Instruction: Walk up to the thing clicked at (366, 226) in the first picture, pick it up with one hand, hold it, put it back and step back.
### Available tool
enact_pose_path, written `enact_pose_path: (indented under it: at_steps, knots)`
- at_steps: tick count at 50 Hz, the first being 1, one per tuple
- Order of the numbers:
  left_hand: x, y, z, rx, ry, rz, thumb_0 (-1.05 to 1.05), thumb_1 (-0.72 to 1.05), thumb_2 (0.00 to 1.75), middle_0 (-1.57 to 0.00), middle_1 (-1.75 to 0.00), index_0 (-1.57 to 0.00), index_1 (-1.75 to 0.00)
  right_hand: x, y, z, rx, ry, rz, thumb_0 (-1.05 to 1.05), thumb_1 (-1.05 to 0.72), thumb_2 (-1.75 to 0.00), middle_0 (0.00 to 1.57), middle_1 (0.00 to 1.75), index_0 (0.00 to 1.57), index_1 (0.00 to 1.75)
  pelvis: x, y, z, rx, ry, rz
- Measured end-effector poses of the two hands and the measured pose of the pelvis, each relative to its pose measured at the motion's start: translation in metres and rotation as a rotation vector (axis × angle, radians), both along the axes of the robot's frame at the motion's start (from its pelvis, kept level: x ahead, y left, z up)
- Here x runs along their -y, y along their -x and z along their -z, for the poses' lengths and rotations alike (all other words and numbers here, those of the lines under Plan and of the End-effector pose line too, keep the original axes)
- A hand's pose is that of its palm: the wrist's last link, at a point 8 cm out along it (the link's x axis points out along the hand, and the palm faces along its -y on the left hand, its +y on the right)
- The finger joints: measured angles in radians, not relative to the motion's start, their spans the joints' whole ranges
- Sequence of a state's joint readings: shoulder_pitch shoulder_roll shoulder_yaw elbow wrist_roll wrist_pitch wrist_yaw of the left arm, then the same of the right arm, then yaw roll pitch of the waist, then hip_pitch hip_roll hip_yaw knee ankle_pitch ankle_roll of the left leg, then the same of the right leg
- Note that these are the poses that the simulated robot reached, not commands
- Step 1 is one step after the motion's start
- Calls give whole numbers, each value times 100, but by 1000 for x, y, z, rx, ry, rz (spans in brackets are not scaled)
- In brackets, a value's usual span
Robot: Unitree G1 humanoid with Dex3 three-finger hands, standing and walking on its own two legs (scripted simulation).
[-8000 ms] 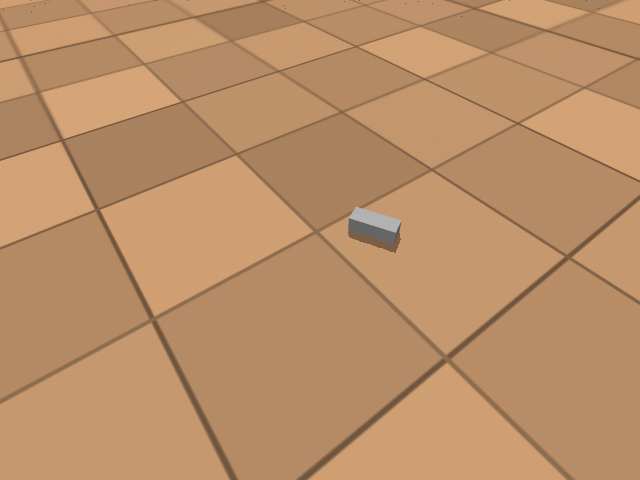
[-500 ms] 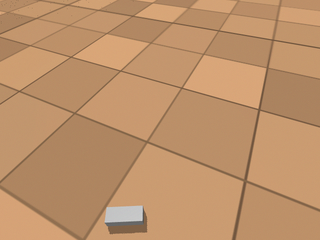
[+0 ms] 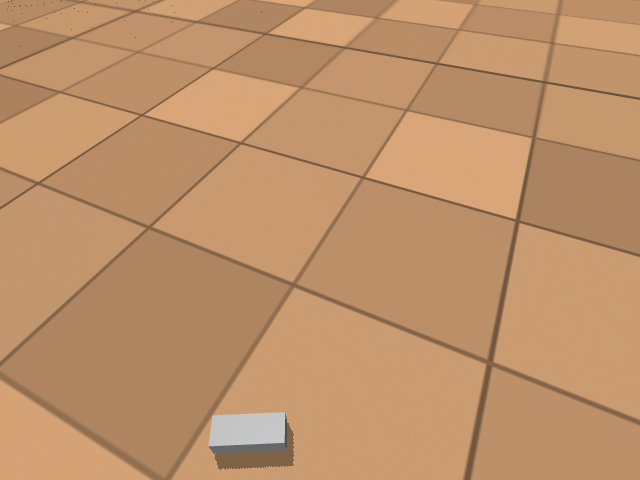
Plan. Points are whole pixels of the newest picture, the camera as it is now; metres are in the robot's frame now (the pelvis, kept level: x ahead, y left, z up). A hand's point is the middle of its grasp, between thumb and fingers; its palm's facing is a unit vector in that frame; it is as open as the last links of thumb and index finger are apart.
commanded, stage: stand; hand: left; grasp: from above
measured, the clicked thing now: (249, 432) +0.41 +0.24 -0.75
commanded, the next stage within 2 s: rise first in 0.46 s
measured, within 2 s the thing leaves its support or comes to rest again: neither
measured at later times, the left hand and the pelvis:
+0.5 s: hand out of the picture +0.07 +0.25 -0.16, palm faces -0.04 -0.94 -0.34, open 7.3 cm; pelvis +0.00 +0.00 +0.00, yaw +0 degrees
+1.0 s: hand out of the picture +0.14 +0.26 -0.19, palm faces -0.10 -0.91 -0.40, open 12.3 cm; pelvis -0.01 +0.01 -0.04, yaw +1 degrees
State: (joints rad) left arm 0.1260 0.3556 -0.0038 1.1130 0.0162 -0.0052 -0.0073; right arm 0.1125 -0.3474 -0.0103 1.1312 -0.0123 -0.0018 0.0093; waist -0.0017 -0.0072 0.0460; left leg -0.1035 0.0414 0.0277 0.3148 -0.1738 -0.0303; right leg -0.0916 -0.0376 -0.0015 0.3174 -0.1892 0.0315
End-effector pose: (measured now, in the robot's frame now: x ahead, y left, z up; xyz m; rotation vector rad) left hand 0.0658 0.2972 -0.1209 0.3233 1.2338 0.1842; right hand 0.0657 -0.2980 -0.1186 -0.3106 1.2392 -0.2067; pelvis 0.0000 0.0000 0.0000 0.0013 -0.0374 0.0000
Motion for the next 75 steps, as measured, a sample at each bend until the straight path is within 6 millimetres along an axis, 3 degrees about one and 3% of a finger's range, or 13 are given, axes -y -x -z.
enact_pose_path:
  at_steps: [29, 31, 38, 42, 50, 56, 65, 75]
  knots:
    - [0, -1, 0, -8, -2, 3, 0, 90, 90, -20, -30, -21, -31, -1, 1, 2, -13, -6, 4, 0, -91, -89, 20, 30, 20, 30, 0, -2, 0, -4, -1, 0]
    - [2, -10, -1, 40, 1, -18, 0, 88, 90, -20, -32, -20, -33, -4, -3, 1, 35, -4, 7, 1, -91, -89, 20, 30, 20, 30, 0, -1, 2, -26, 1, -9]
    - [4, -65, 10, 125, 18, 19, 0, 61, 93, -14, -60, -15, -60, -27, -13, 9, 133, -37, -3, 1, -92, -90, 20, 30, 20, 30, 1, 12, 14, -121, 8, -19]
    - [-1, -82, 14, 140, -5, 70, 0, 36, 95, -9, -82, -12, -80, -37, -13, 15, 159, -57, 18, 1, -92, -90, 20, 30, 20, 30, -1, 11, 23, -163, 8, -10]
    - [-5, -71, 32, 69, -59, 101, 0, -15, 97, -5, -104, -8, -102, -47, -28, 28, 227, -79, 4, 1, -89, -89, 20, 30, 20, 30, -7, 7, 42, -222, 15, -10]
    - [-7, -63, 54, 88, -81, 126, 0, -39, 98, -6, -108, -7, -107, -49, -53, 41, 297, -59, -49, 1, -89, -89, 20, 30, 20, 30, -9, 9, 66, -280, 20, -12]
    - [-7, -57, 68, 97, -131, 179, -1, -50, 99, -6, -109, -7, -109, -59, -84, 57, 385, -62, -94, 1, -88, -89, 20, 30, 20, 30, -9, 11, 91, -333, 35, -18]
    - [-9, -54, 92, 83, -169, 251, -1, -53, 99, -7, -108, -8, -108, -67, -97, 79, 439, -67, -139, 1, -90, -89, 20, 30, 20, 30, -10, 16, 119, -399, 45, -20]
